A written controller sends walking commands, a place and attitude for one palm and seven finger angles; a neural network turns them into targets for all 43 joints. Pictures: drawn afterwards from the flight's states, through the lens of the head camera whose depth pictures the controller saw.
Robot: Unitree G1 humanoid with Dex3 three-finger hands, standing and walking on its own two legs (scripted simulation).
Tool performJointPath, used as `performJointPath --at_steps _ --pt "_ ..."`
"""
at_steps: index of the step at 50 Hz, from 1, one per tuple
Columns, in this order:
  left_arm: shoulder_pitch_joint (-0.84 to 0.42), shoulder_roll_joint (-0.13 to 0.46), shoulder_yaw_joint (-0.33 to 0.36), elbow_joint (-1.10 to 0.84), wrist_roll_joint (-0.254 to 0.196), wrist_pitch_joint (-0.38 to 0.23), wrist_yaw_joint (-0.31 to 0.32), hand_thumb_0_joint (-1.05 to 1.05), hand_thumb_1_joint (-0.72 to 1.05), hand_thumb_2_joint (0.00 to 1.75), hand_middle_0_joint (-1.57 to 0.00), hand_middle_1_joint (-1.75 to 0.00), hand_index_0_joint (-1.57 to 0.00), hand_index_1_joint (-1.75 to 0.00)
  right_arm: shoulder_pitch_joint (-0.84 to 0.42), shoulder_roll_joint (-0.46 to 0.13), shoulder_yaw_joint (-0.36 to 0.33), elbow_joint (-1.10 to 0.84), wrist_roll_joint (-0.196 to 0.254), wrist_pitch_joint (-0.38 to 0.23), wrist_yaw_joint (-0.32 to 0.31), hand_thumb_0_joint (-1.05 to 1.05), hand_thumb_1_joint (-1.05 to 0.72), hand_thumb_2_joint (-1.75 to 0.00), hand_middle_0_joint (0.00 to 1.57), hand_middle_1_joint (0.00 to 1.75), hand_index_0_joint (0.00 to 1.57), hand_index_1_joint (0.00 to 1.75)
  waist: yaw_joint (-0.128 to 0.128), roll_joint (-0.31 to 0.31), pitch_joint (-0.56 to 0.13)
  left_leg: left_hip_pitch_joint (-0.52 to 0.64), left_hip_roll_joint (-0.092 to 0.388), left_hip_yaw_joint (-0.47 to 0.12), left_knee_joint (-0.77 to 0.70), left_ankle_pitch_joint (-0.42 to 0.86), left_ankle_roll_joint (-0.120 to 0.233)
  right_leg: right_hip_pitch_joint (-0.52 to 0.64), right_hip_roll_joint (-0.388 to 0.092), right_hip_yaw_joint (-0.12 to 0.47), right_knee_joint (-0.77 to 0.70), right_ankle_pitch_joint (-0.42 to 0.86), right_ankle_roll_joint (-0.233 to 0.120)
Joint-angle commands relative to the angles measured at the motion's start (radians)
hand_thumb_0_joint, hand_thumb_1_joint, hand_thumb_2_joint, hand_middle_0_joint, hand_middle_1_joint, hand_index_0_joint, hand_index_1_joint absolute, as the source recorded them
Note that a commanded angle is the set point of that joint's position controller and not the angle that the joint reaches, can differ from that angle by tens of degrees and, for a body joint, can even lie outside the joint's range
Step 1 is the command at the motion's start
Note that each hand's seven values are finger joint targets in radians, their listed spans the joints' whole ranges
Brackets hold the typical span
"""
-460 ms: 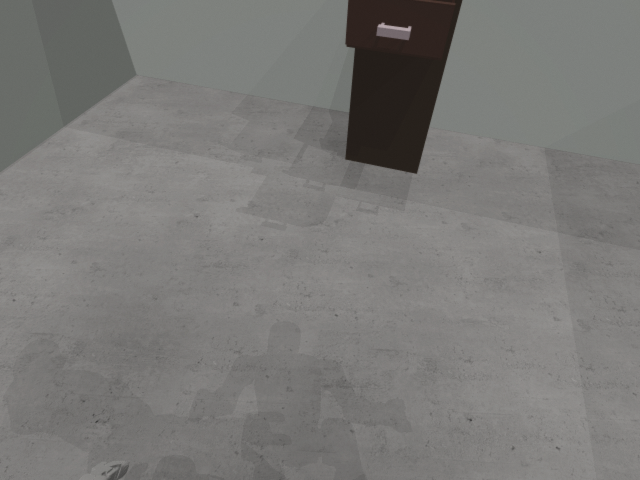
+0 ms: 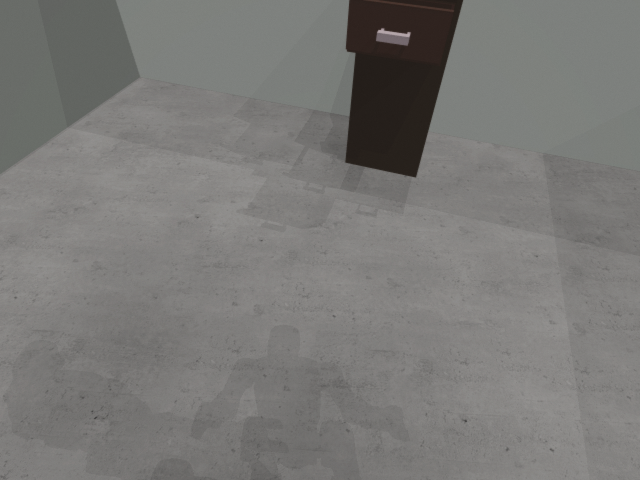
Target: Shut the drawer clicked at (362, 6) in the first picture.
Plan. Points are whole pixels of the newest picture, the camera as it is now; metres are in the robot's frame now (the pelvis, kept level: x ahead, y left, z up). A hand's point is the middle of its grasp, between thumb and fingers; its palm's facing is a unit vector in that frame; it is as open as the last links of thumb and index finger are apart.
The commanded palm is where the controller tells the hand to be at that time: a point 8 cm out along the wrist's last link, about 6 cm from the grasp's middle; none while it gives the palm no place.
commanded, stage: stand and wait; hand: left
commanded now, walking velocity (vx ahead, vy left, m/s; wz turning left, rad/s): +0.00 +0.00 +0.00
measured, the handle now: (394, 35) +1.40 -0.16 +0.01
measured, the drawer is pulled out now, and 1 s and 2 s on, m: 0.30 0.30 0.30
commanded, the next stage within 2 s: look at it before walking up in 0.36 s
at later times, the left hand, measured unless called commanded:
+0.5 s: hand out of the picture +0.06 +0.24 -0.15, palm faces -0.04 -0.94 -0.33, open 7.4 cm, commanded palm none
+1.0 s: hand out of the picture +0.06 +0.24 -0.15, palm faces -0.04 -0.94 -0.33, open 7.4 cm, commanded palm none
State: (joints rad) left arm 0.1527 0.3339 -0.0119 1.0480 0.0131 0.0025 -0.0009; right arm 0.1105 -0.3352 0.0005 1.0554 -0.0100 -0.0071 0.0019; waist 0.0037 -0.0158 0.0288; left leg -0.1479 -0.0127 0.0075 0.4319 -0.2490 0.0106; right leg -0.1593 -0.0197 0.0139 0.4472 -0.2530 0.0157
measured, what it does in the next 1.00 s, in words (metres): stands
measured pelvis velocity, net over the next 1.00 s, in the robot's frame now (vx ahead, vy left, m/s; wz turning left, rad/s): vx -0.01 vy -0.01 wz -0.01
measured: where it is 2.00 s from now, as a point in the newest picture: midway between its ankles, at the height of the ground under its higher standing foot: outside the picture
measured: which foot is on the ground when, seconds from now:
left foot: down 0.00-1.00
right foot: down 0.00-1.00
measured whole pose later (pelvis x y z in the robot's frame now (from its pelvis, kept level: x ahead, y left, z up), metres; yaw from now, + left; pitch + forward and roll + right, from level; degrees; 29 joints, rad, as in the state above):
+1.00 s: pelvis -0.01 -0.01 +0.00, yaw +0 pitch -2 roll +0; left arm 0.15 0.34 -0.01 1.09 0.01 -0.01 0.00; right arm 0.12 -0.34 0.00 1.11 0.00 -0.01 0.01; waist 0.00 -0.01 0.03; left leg -0.13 0.00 0.01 0.37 -0.20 0.00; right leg -0.15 0.00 0.01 0.39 -0.20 0.00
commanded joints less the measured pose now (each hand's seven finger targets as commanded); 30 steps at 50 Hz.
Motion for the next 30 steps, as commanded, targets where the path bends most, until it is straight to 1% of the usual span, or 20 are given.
performJointPath --at_steps 1,7,9,14,16,17,20,22,26,27,28,30 --pt "-0.056 0.210 0.047 -0.065 -0.004 -0.024 0.015 0.00 0.90 0.90 -0.20 -0.30 -0.20 -0.30 -0.061 -0.204 -0.042 -0.056 0.000 -0.029 -0.017 0.00 -0.90 -0.90 0.20 0.30 0.20 0.30 -0.003 0.018 -0.079 0.008 0.123 -0.097 -0.077 0.198 0.027 0.020 -0.099 0.080 -0.071 0.192 -0.047" --pt "-0.054 0.212 0.045 -0.047 -0.003 -0.024 0.013 0.00 0.90 0.90 -0.20 -0.30 -0.20 -0.30 -0.049 -0.209 -0.039 -0.032 0.002 -0.026 -0.015 0.00 -0.90 -0.90 0.20 0.30 0.20 0.30 -0.003 0.006 -0.048 -0.006 0.123 -0.104 -0.096 0.144 0.024 0.005 -0.098 0.089 -0.098 0.137 -0.047" --pt "-0.052 0.214 0.044 -0.041 -0.004 -0.024 0.012 0.00 0.90 0.90 -0.20 -0.30 -0.20 -0.30 -0.047 -0.210 -0.038 -0.027 0.002 -0.026 -0.014 0.00 -0.90 -0.90 0.20 0.30 0.20 0.30 -0.002 0.018 -0.045 -0.008 0.123 -0.105 -0.103 0.125 0.024 0.000 -0.100 0.092 -0.105 0.110 -0.047" --pt "-0.050 0.212 0.043 -0.032 -0.002 -0.023 0.011 0.00 0.90 0.90 -0.20 -0.30 -0.20 -0.30 -0.040 -0.209 -0.037 -0.016 0.001 -0.026 -0.013 0.00 -0.90 -0.90 0.20 0.30 0.20 0.30 -0.001 0.015 -0.033 -0.017 0.123 -0.113 -0.118 0.086 0.025 -0.014 -0.095 0.098 -0.118 0.059 -0.045" --pt "-0.052 0.213 0.043 -0.032 -0.002 -0.024 0.011 0.00 0.90 0.90 -0.20 -0.30 -0.20 -0.30 -0.037 -0.211 -0.036 -0.013 0.002 -0.026 -0.012 0.00 -0.90 -0.90 0.20 0.30 0.20 0.30 -0.002 0.009 -0.036 -0.014 0.125 -0.111 -0.117 0.090 0.023 -0.015 -0.096 0.099 -0.121 0.062 -0.045" --pt "-0.052 0.214 0.044 -0.033 -0.002 -0.025 0.011 0.00 0.90 0.90 -0.20 -0.30 -0.20 -0.30 -0.034 -0.209 -0.037 -0.013 0.002 -0.026 -0.012 0.00 -0.90 -0.90 0.20 0.30 0.20 0.30 -0.002 -0.007 -0.040 -0.013 0.124 -0.110 -0.113 0.098 0.023 -0.014 -0.097 0.100 -0.121 0.067 -0.047" --pt "-0.052 0.212 0.043 -0.032 -0.002 -0.026 0.011 0.00 0.90 0.90 -0.20 -0.30 -0.20 -0.30 -0.033 -0.209 -0.037 -0.009 0.001 -0.027 -0.011 0.00 -0.90 -0.90 0.20 0.30 0.20 0.30 -0.004 0.006 -0.047 -0.003 0.125 -0.109 -0.113 0.108 0.021 -0.017 -0.099 0.102 -0.122 0.076 -0.046" --pt "-0.050 0.212 0.043 -0.031 -0.002 -0.028 0.012 0.00 0.90 0.90 -0.20 -0.30 -0.20 -0.30 -0.034 -0.208 -0.037 -0.008 0.002 -0.027 -0.012 0.00 -0.90 -0.90 0.20 0.30 0.20 0.30 -0.003 0.001 -0.048 0.000 0.127 -0.106 -0.109 0.128 0.020 -0.013 -0.100 0.102 -0.121 0.103 -0.048" --pt "-0.053 0.211 0.043 -0.029 -0.002 -0.027 0.012 0.00 0.90 0.90 -0.20 -0.30 -0.20 -0.30 -0.032 -0.208 -0.036 -0.005 0.001 -0.027 -0.011 0.00 -0.90 -0.90 0.20 0.30 0.20 0.30 -0.004 0.013 -0.046 -0.002 0.128 -0.107 -0.118 0.118 0.018 -0.013 -0.097 0.104 -0.122 0.093 -0.046" --pt "-0.053 0.212 0.043 -0.031 -0.002 -0.027 0.012 0.00 0.90 0.90 -0.20 -0.30 -0.20 -0.30 -0.037 -0.208 -0.037 -0.006 0.002 -0.026 -0.011 0.00 -0.90 -0.90 0.20 0.30 0.20 0.30 -0.002 0.013 -0.034 -0.005 0.127 -0.108 -0.118 0.112 0.019 -0.022 -0.095 0.103 -0.124 0.087 -0.046" --pt "-0.050 0.209 0.043 -0.028 -0.002 -0.027 0.012 0.00 0.90 0.90 -0.20 -0.30 -0.20 -0.30 -0.037 -0.207 -0.036 -0.005 0.001 -0.028 -0.012 0.00 -0.90 -0.90 0.20 0.30 0.20 0.30 -0.003 0.024 -0.041 0.000 0.129 -0.106 -0.119 0.117 0.020 -0.019 -0.096 0.103 -0.122 0.092 -0.046" --pt "-0.053 0.210 0.042 -0.029 -0.001 -0.026 0.012 0.00 0.90 0.90 -0.20 -0.30 -0.20 -0.30 -0.033 -0.207 -0.036 -0.003 0.002 -0.028 -0.011 0.00 -0.90 -0.90 0.20 0.30 0.20 0.30 -0.003 0.015 -0.044 -0.005 0.130 -0.108 -0.123 0.113 0.019 -0.012 -0.096 0.101 -0.123 0.091 -0.045"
